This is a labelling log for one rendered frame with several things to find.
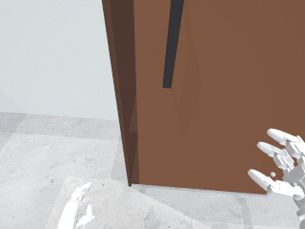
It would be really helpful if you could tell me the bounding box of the handle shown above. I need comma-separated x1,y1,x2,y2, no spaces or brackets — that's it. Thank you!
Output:
162,0,184,89

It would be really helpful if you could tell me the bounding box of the robot right hand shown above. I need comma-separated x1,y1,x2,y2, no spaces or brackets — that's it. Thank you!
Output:
248,129,305,209

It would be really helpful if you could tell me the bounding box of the robot left hand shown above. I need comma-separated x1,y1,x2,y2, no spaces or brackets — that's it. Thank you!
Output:
56,182,95,229

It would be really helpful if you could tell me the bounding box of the wardrobe door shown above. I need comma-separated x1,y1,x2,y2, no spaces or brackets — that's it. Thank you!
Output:
133,0,305,195

